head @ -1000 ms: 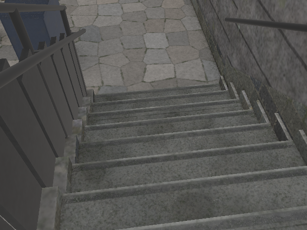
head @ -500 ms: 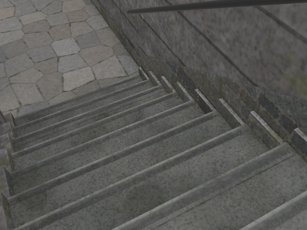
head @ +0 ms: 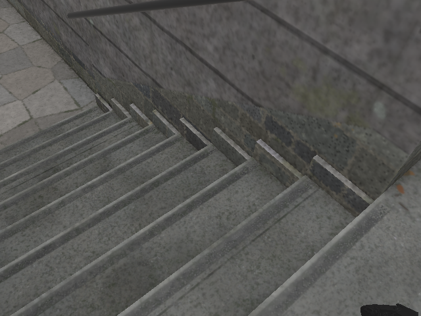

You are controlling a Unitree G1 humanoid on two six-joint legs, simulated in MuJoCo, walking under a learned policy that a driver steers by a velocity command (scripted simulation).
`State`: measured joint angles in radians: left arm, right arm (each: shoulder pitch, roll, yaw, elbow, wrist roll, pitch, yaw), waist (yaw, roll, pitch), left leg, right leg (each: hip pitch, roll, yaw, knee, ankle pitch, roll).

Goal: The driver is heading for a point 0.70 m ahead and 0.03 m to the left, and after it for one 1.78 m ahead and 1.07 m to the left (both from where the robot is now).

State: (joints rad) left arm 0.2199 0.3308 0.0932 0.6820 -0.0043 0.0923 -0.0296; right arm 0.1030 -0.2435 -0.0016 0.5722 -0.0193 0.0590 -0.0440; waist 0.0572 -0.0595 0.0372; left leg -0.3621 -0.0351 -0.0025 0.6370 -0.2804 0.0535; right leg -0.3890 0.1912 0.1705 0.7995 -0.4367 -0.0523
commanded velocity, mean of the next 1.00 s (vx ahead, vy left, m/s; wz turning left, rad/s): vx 0.31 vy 0.00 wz -0.05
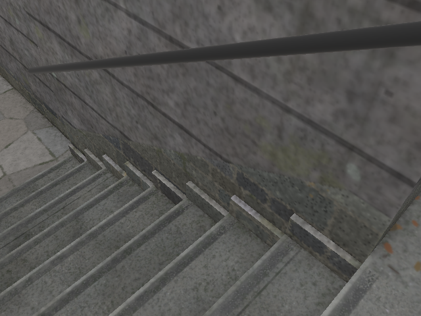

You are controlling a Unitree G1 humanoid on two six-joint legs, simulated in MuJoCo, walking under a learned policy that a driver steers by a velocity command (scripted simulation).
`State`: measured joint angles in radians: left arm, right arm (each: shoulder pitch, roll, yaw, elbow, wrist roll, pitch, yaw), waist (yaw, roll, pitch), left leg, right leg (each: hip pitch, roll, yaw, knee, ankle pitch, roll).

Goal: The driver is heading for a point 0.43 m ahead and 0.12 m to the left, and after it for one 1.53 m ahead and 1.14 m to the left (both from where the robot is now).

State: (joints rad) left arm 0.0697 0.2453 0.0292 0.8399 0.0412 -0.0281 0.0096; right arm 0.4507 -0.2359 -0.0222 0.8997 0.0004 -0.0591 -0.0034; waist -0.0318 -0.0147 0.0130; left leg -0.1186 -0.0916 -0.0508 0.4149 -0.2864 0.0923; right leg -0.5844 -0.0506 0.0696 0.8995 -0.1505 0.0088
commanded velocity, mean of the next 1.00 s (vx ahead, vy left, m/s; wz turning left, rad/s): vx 0.39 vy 0.00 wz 0.57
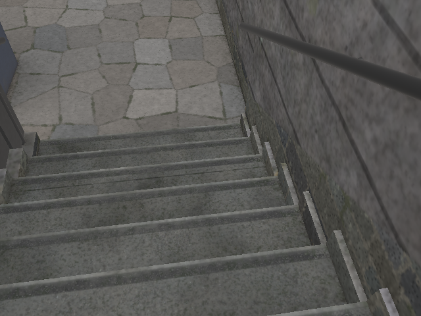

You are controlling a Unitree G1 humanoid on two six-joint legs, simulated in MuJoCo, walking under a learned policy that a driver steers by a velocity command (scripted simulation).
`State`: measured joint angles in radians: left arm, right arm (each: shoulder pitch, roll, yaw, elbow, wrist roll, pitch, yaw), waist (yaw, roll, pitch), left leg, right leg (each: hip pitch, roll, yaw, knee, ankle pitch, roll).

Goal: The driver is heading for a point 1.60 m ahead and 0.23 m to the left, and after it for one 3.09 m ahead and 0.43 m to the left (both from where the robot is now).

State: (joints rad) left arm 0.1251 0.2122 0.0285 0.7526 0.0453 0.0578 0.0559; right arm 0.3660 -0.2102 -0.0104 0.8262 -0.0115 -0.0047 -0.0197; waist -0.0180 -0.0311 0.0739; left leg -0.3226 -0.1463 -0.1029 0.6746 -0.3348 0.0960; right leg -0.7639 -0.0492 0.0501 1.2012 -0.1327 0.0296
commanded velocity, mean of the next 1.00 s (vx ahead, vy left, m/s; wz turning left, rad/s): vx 0.02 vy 0.00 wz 0.41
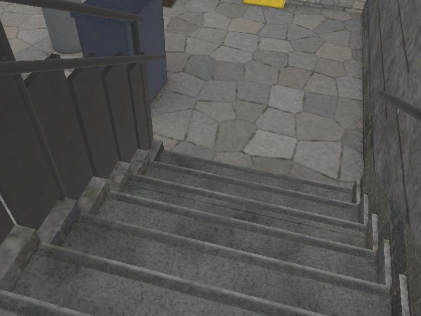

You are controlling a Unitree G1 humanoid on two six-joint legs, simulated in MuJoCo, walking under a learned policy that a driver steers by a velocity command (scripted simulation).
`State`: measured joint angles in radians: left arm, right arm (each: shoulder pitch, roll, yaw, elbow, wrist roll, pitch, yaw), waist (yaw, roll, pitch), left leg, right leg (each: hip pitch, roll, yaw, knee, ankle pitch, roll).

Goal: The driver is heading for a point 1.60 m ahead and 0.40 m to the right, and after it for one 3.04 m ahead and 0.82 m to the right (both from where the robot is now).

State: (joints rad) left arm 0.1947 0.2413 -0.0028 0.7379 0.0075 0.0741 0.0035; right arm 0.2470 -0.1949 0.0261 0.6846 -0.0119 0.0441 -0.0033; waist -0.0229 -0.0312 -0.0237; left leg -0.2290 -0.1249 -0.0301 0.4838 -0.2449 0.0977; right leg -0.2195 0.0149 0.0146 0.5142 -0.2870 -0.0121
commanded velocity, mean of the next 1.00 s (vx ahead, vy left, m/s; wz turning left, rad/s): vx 0.38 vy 0.00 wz -0.37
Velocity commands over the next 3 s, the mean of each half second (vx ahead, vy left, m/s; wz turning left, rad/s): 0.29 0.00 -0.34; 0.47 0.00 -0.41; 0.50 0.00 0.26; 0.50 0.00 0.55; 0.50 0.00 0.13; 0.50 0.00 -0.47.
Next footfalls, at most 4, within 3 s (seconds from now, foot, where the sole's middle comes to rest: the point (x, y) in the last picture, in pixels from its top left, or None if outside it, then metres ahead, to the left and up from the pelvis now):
0.86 left None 0.38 -0.07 -0.94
1.34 right None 0.57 -0.40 -1.11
1.94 left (264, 279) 0.94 -0.28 -1.28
2.52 right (281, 245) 1.23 -0.43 -1.46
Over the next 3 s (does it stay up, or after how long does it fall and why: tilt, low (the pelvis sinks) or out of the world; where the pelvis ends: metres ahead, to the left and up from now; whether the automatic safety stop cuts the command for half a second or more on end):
stays up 1.39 -0.37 -0.77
